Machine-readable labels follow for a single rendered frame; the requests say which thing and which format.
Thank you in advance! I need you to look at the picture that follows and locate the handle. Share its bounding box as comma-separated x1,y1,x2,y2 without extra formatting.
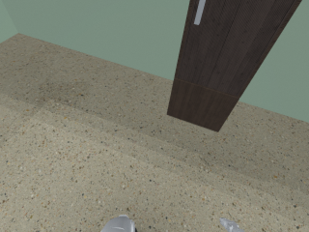
194,0,206,25

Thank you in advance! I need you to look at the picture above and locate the robot left thigh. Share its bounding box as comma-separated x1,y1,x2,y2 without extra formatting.
100,217,135,232

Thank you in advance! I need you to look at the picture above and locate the cupboard door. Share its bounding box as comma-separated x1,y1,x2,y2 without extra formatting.
177,0,297,96

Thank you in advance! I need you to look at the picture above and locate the robot right hand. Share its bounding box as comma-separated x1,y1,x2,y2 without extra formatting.
219,217,244,232

